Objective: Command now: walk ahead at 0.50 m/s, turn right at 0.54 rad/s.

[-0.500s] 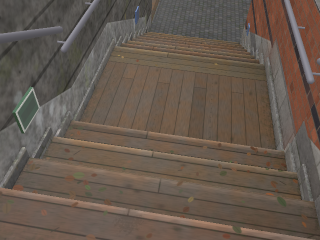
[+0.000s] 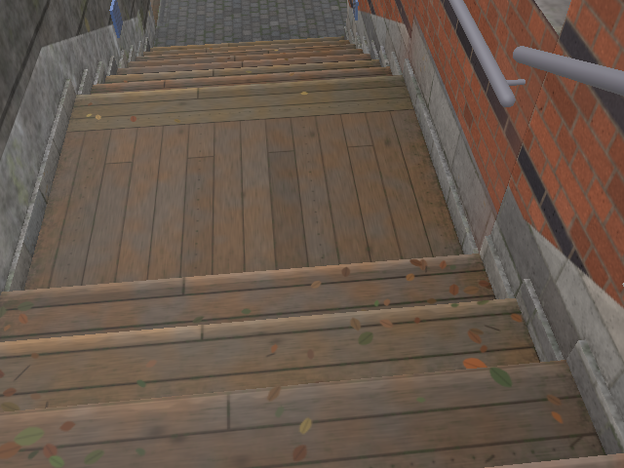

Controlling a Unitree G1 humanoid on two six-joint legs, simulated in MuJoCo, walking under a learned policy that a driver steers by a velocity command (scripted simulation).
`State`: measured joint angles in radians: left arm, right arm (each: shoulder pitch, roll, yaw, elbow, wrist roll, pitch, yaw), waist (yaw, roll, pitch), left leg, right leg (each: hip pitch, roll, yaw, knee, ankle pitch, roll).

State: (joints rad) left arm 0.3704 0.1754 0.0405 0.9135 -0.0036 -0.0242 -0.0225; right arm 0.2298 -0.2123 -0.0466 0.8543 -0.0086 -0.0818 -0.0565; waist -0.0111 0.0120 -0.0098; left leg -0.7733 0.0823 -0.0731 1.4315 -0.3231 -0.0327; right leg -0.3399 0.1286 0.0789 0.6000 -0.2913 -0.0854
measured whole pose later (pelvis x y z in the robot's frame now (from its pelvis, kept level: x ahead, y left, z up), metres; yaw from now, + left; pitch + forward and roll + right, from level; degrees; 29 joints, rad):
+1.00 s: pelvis +0.58 -0.02 -0.29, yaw -10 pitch +2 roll +3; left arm -0.03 0.21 0.03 0.68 -0.01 -0.10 -0.06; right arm 0.60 -0.17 -0.03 1.00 0.02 -0.03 -0.05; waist -0.15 -0.07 -0.02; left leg -0.07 -0.11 -0.07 1.21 -0.81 0.06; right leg -0.41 -0.03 0.04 0.34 0.32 -0.06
